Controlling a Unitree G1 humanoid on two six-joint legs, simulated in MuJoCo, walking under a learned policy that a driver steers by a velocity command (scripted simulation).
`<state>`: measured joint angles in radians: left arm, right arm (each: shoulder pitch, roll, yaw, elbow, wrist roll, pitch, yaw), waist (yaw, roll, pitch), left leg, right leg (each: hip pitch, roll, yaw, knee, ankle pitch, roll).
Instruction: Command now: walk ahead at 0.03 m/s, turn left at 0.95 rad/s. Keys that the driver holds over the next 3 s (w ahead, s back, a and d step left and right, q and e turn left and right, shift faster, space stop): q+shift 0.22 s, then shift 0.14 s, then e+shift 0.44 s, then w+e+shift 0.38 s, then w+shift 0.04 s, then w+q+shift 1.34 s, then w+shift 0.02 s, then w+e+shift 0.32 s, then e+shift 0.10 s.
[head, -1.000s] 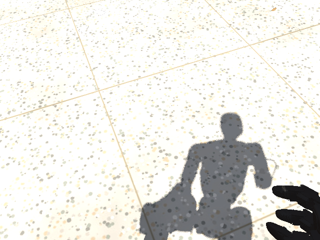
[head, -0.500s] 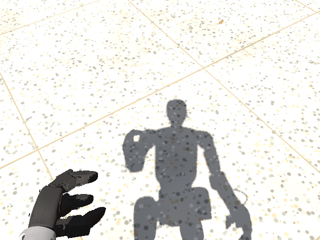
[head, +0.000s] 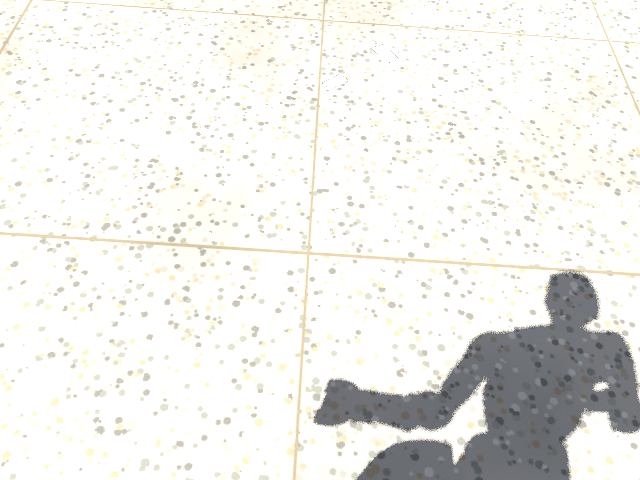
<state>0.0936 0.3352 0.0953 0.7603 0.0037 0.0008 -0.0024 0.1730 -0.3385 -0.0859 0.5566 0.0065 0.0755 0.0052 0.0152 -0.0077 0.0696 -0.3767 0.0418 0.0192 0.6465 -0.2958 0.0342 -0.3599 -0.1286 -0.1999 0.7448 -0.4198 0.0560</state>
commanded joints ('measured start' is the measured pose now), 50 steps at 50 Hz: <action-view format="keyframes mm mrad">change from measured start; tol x16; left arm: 1 -117 98 20 -131 10 -9 15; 40 66 122 38 -160 -38 45 -3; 50 -89 52 -16 -266 -39 7 -52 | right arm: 1 114 -259 -74 -67 -36 -60 -1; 21 107 -6 23 -62 -37 -44 -31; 40 -69 -57 -26 -21 -21 -97 -53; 50 96 -178 -62 53 1 -140 -23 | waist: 1 -81 204 -180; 19 3 181 -202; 22 -110 -226 -140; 33 -40 -146 -153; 37 -7 276 -149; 40 21 77 -116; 50 -101 135 -34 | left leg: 1 326 285 -508 -317 442 291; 18 168 91 -529 -169 380 151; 22 54 -109 -256 42 -258 -57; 25 161 -68 -178 -144 18 -86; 33 136 -96 -111 -141 6 -40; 37 367 303 -447 -319 467 203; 39 314 347 -369 -293 572 225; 44 372 258 -222 -460 -161 147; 50 379 297 -68 -507 -203 107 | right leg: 1 -400 109 240 449 -164 5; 19 97 144 269 -293 274 -45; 22 81 -174 696 -462 500 -293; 26 71 4 581 -416 240 -185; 34 86 35 672 -281 444 -204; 37 -249 229 349 120 -108 -53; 39 -285 129 319 423 -147 -1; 50 -335 5 164 133 54 -44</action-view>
